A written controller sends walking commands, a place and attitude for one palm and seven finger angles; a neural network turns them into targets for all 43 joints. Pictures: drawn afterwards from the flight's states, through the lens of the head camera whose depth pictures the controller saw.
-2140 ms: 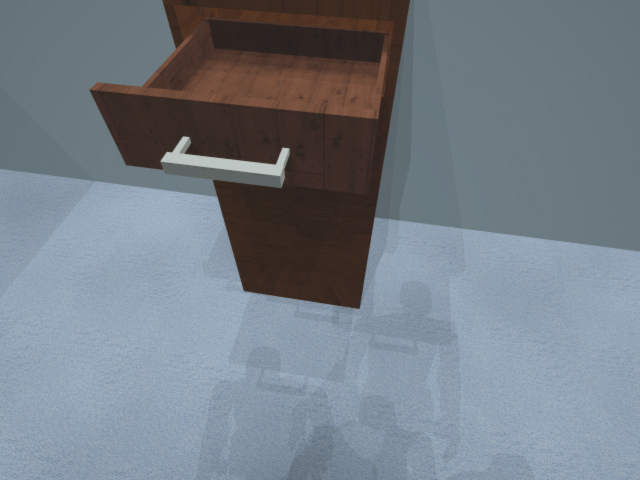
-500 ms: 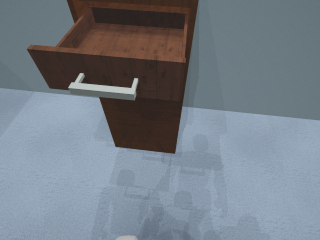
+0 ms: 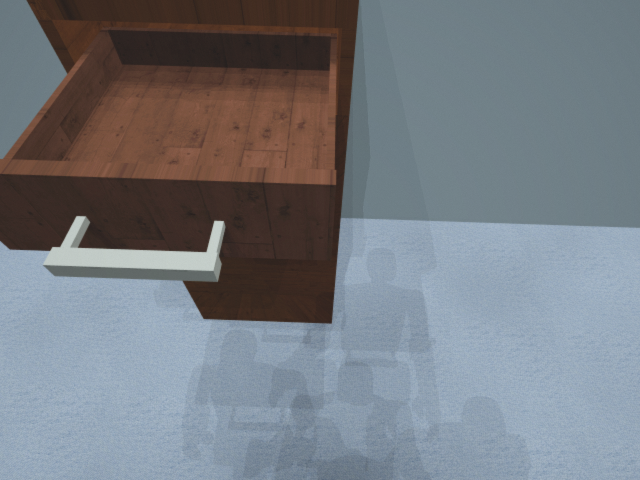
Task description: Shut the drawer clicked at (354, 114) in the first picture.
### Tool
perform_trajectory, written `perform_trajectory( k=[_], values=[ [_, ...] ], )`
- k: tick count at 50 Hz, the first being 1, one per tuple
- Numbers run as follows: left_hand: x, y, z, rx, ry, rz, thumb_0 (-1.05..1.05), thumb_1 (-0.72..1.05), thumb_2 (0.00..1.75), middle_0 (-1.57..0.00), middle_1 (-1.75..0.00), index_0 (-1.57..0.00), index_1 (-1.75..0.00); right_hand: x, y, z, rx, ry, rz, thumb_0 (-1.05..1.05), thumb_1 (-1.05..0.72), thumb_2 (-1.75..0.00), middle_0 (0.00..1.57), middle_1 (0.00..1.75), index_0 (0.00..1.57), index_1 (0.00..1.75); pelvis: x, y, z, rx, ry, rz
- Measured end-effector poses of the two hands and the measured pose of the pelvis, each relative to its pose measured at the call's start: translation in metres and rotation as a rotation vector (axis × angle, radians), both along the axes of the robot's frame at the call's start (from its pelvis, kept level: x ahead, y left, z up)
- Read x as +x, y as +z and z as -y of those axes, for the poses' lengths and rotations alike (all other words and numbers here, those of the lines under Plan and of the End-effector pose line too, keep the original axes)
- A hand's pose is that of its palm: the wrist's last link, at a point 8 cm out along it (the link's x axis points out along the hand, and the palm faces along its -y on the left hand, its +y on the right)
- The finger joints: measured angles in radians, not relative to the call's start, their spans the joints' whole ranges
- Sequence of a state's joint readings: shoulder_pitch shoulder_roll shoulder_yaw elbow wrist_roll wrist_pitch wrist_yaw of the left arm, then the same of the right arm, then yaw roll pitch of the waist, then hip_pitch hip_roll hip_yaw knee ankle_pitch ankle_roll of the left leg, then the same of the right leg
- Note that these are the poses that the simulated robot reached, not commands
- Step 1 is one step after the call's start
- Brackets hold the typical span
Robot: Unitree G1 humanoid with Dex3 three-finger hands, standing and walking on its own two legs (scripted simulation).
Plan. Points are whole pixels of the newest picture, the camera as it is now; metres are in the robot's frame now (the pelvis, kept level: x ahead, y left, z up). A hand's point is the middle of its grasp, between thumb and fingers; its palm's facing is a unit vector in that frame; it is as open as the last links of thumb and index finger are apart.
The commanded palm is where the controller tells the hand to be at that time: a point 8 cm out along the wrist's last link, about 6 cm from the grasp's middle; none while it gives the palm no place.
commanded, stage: come to a stop and stand still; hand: left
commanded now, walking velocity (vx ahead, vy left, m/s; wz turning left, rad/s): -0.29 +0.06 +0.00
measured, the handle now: (142, 246) +0.32 +0.20 +0.14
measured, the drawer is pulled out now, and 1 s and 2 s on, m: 0.29 0.29 0.29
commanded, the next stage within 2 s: look again from close up in 1.20 s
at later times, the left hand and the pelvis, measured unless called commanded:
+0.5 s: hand out of the picture +0.05 +0.16 -0.17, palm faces +0.04 -0.97 -0.25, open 7.4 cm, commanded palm none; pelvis +0.00 -0.03 +0.00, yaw +1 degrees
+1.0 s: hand out of the picture -0.01 +0.20 -0.16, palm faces +0.04 -0.97 -0.25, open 7.4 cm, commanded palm none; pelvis -0.03 +0.01 +0.00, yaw +1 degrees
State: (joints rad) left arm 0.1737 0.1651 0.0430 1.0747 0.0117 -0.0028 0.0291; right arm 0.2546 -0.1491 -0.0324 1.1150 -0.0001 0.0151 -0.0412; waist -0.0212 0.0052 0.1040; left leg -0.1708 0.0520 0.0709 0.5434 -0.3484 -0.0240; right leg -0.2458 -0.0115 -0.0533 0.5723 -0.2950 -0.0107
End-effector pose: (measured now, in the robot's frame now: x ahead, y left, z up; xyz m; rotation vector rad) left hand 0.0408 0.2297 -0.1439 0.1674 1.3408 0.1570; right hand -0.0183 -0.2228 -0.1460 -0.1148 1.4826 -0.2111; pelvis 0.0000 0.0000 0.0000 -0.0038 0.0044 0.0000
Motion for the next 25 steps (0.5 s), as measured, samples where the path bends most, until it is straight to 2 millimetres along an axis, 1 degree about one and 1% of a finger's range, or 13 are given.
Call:
perform_trajectory(
  k=[4, 7, 10, 12, 14, 16, 18, 22, 25],
  values=[
    [0.025, 0.012, -0.004, 0.008, -0.01, 0.033, 0.01, 0.92, 0.9, -0.2, -0.3, -0.2, -0.3, 0.019, 0.011, -0.001, -0.008, -0.008, 0.031, 0.01, -0.91, -0.9, 0.2, 0.29, 0.2, 0.3, 0.005, 0.011, -0.002, 0.007, -0.01, 0.01],
    [0.042, 0.019, -0.009, 0.024, -0.026, 0.065, 0.01, 0.91, 0.9, -0.2, -0.3, -0.2, -0.3, 0.032, 0.013, 0.001, -0.009, -0.012, 0.07, 0.01, -0.91, -0.9, 0.2, 0.3, 0.2, 0.3, 0.009, 0.014, -0.003, 0.011, -0.021, 0.021],
    [0.058, 0.02, -0.013, 0.053, -0.039, 0.093, 0.01, 0.91, 0.9, -0.2, -0.3, -0.2, -0.3, 0.039, 0.007, 0.006, -0.009, -0.007, 0.101, 0.01, -0.91, -0.9, 0.2, 0.3, 0.2, 0.3, 0.011, 0.008, 0.0, 0.006, -0.02, 0.02],
    [0.068, 0.018, -0.015, 0.074, -0.035, 0.118, 0.01, 0.91, 0.9, -0.2, -0.3, -0.2, -0.3, 0.041, -0.003, 0.01, -0.006, 0.009, 0.097, 0.0, -0.91, -0.9, 0.2, 0.3, 0.2, 0.3, 0.011, 0.0, 0.004, -0.003, -0.003, 0.008],
    [0.073, 0.016, -0.013, 0.092, -0.023, 0.148, 0.01, 0.91, 0.9, -0.2, -0.3, -0.2, -0.3, 0.043, -0.014, 0.016, 0.005, 0.034, 0.071, 0.0, -0.91, -0.9, 0.2, 0.3, 0.2, 0.3, 0.011, -0.008, 0.012, 0.013, 0.011, 0.003],
    [0.07, 0.014, -0.009, 0.106, -0.02, 0.168, 0.01, 0.91, 0.9, -0.2, -0.3, -0.2, -0.3, 0.047, -0.023, 0.023, 0.02, 0.044, 0.056, 0.01, -0.91, -0.9, 0.2, 0.3, 0.2, 0.3, 0.011, -0.014, 0.02, 0.026, 0.016, 0.002],
    [0.059, 0.015, -0.002, 0.104, -0.021, 0.146, 0.0, 0.91, 0.9, -0.2, -0.3, -0.2, -0.3, 0.055, -0.024, 0.029, 0.021, 0.048, 0.055, 0.01, -0.91, -0.9, 0.2, 0.3, 0.2, 0.3, 0.009, -0.012, 0.022, 0.017, 0.026, 0.006],
    [0.028, 0.013, 0.011, 0.076, -0.001, 0.065, 0.0, 0.91, 0.9, -0.2, -0.3, -0.2, -0.3, 0.076, -0.012, 0.037, 0.008, 0.064, 0.103, 0.01, -0.91, -0.9, 0.2, 0.29, 0.2, 0.3, 0.006, -0.003, 0.026, 0.019, 0.024, 0.008],
    [0.004, 0.009, 0.02, 0.039, 0.017, 0.01, 0.0, 0.91, 0.9, -0.2, -0.3, -0.2, -0.3, 0.09, 0.0, 0.038, -0.005, 0.083, 0.154, 0.01, -0.91, -0.9, 0.2, 0.29, 0.2, 0.3, 0.004, 0.002, 0.026, 0.02, 0.021, 0.009]
  ],
)
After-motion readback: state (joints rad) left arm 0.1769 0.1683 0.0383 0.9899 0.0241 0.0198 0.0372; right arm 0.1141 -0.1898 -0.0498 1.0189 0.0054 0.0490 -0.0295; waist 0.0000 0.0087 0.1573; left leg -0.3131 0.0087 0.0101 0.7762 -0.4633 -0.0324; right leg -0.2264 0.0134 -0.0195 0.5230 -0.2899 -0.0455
